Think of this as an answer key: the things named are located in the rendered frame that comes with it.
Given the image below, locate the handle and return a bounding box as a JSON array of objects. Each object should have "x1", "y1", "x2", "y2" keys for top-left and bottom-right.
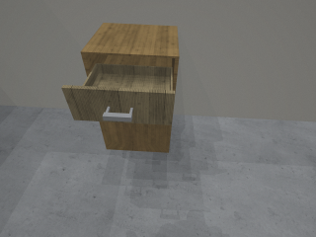
[{"x1": 103, "y1": 107, "x2": 133, "y2": 122}]

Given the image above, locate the drawer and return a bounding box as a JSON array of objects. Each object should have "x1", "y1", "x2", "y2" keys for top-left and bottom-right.
[{"x1": 61, "y1": 63, "x2": 175, "y2": 125}]

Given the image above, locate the cabinet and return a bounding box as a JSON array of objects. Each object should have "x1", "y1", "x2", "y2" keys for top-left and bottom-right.
[{"x1": 80, "y1": 23, "x2": 180, "y2": 153}]

